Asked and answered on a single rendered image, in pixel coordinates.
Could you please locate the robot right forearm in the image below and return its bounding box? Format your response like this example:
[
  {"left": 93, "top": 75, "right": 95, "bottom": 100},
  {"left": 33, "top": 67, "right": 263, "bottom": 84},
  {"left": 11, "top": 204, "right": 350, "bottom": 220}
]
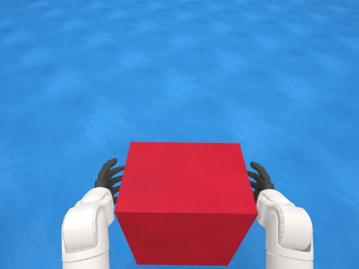
[{"left": 256, "top": 189, "right": 314, "bottom": 269}]

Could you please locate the carton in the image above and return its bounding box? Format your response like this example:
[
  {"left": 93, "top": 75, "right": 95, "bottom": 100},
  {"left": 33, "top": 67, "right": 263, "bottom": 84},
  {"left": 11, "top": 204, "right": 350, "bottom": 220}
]
[{"left": 114, "top": 142, "right": 258, "bottom": 266}]

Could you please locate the right robot hand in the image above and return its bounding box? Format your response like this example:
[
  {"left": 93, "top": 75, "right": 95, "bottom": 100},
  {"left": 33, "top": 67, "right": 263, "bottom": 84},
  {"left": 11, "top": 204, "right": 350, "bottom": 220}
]
[{"left": 247, "top": 161, "right": 274, "bottom": 203}]

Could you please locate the robot left forearm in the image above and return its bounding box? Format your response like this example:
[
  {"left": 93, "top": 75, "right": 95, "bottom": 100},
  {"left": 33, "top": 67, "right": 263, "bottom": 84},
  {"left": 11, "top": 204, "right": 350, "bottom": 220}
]
[{"left": 62, "top": 187, "right": 114, "bottom": 269}]

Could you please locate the left robot hand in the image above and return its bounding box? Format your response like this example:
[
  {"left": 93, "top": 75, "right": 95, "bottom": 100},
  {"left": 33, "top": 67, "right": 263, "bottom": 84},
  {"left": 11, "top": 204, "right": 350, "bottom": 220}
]
[{"left": 95, "top": 158, "right": 125, "bottom": 205}]

